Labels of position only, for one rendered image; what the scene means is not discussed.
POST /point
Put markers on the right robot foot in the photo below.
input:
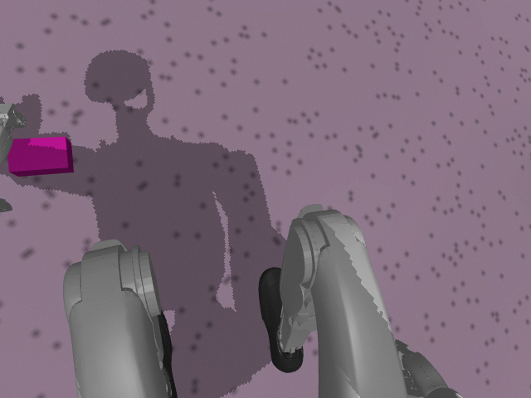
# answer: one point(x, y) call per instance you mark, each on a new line
point(271, 305)

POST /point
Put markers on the left robot hand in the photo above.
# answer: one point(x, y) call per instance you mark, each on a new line
point(9, 120)

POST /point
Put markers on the right robot hand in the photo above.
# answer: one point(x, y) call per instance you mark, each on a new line
point(420, 375)

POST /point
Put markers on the left robot foot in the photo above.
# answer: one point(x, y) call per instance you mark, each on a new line
point(167, 355)

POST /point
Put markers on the small box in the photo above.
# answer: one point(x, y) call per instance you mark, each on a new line
point(40, 156)

